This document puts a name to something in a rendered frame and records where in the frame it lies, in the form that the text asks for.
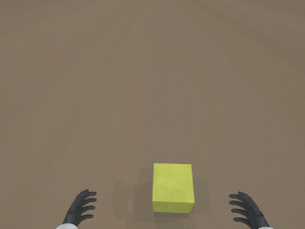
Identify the robot right hand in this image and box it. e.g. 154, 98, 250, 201
229, 191, 270, 229

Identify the robot left hand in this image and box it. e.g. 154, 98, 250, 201
62, 189, 97, 227

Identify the carton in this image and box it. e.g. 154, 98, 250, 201
152, 163, 194, 214

